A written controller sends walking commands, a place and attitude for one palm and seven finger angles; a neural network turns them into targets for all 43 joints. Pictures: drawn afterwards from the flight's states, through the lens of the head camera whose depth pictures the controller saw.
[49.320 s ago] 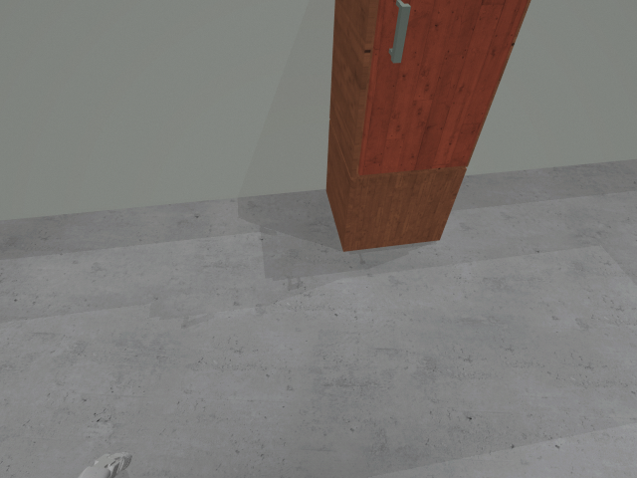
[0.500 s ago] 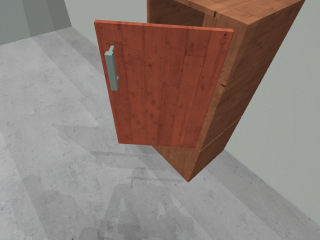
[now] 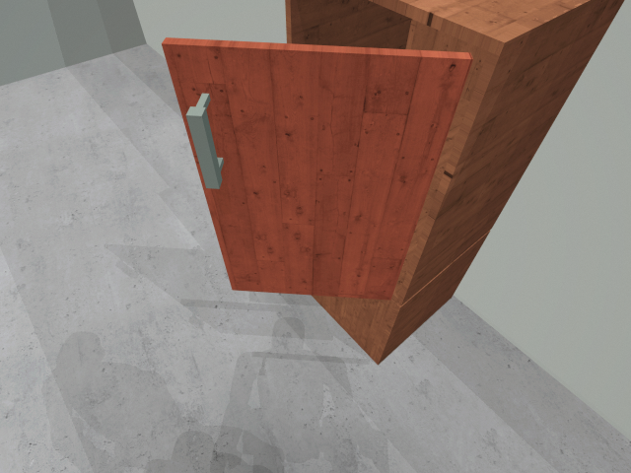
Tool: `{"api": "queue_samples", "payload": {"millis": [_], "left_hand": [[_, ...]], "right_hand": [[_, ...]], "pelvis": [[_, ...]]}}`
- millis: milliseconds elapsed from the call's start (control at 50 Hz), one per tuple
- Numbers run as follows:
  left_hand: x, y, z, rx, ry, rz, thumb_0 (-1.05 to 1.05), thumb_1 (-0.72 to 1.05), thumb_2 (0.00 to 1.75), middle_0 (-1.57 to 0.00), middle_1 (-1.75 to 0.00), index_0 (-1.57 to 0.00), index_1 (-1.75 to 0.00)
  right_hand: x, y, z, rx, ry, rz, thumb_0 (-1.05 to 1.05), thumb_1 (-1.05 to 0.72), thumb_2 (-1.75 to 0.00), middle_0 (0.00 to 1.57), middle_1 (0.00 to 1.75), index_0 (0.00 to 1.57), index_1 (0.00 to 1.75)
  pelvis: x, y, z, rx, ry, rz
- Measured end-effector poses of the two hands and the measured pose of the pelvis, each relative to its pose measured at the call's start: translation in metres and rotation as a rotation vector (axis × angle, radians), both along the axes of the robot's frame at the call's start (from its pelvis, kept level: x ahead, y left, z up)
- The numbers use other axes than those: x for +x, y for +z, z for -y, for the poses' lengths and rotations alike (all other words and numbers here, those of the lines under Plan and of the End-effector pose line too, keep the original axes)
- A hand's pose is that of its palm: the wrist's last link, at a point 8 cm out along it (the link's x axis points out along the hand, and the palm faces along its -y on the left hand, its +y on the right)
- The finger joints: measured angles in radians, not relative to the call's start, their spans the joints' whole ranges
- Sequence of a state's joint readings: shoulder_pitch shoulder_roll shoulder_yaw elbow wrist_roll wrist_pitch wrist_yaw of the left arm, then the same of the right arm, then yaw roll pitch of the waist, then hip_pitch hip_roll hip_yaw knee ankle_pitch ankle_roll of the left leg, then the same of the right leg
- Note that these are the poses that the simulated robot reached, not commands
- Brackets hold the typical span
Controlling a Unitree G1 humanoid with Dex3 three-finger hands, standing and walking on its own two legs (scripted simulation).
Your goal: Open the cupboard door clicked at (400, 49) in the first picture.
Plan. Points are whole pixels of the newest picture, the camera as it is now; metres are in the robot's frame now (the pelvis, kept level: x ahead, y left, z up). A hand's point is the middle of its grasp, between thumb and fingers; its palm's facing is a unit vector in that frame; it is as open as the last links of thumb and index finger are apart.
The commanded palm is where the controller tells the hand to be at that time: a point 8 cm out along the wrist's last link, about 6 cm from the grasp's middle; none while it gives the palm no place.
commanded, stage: come to a stop and stand still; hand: left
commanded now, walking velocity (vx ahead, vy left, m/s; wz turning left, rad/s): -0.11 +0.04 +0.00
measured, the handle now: (209, 142) +0.53 +0.19 +0.12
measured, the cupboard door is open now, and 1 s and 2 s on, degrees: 46 46 46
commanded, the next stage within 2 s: look again from close up in 0.86 s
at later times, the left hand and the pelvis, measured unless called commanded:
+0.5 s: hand out of the picture +0.05 +0.19 -0.17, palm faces +0.03 -0.98 -0.20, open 7.4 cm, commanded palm none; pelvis -0.03 +0.01 -0.01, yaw -1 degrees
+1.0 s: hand out of the picture -0.09 +0.18 -0.17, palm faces +0.04 -0.99 -0.17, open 7.4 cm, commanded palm none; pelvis -0.03 +0.03 +0.00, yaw -2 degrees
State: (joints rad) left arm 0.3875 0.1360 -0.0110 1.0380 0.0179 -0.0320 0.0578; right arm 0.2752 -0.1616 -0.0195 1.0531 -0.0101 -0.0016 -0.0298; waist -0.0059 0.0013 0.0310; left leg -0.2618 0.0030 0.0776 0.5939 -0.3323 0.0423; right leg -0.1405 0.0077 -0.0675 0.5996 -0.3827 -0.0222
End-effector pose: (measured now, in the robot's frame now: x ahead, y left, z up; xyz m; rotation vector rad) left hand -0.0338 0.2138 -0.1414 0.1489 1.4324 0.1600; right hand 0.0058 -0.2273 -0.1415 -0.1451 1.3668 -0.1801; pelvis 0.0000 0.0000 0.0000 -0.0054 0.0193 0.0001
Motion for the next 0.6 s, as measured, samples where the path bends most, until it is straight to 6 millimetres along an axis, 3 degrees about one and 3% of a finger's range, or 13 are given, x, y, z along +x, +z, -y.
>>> {"api": "queue_samples", "payload": {"millis": [80,140,220,280,420,600], "left_hand": [[0.02,0.004,-0.01,0.006,0.017,0.047,0.0,0.9,0.89,-0.2,-0.3,-0.2,-0.3],[0.044,0.006,-0.019,0.017,-0.001,0.103,0.0,0.9,0.89,-0.2,-0.3,-0.2,-0.3],[0.078,0.009,-0.025,0.044,-0.027,0.217,0.0,0.91,0.89,-0.2,-0.3,-0.2,-0.3],[0.091,0.007,-0.025,0.067,-0.044,0.289,0.0,0.91,0.89,-0.2,-0.3,-0.2,-0.3],[0.087,0.005,-0.025,0.038,-0.06,0.318,0.0,0.91,0.89,-0.2,-0.3,-0.2,-0.3],[0.056,-0.002,-0.033,-0.018,-0.05,0.244,0.0,0.91,0.89,-0.2,-0.3,-0.2,-0.3]], "right_hand": [[0.028,0.015,0.005,-0.046,0.005,0.085,0.01,-0.92,-0.9,0.2,0.3,0.2,0.3],[0.039,0.018,0.008,-0.062,0.009,0.146,0.01,-0.92,-0.9,0.2,0.3,0.2,0.3],[0.041,0.01,0.007,-0.042,0.029,0.165,0.0,-0.91,-0.9,0.2,0.3,0.2,0.3],[0.042,-0.003,0.007,-0.008,0.028,0.178,0.0,-0.91,-0.9,0.2,0.3,0.2,0.3],[0.023,-0.004,0.002,-0.002,0.007,0.159,0.0,-0.92,-0.9,0.2,0.3,0.2,0.3],[-0.036,0.014,-0.014,-0.033,-0.009,0.06,0.0,-0.91,-0.9,0.2,0.3,0.2,0.3]], "pelvis": [[0.003,0.007,-0.005,-0.011,0.01,0.022],[0.0,0.006,-0.008,-0.019,0.001,0.033],[-0.008,0.0,-0.005,0.005,-0.01,0.057],[-0.01,-0.01,0.001,0.024,-0.021,0.072],[-0.022,-0.012,-0.005,-0.027,0.002,0.072],[-0.034,0.001,-0.02,-0.005,-0.024,0.071]]}}
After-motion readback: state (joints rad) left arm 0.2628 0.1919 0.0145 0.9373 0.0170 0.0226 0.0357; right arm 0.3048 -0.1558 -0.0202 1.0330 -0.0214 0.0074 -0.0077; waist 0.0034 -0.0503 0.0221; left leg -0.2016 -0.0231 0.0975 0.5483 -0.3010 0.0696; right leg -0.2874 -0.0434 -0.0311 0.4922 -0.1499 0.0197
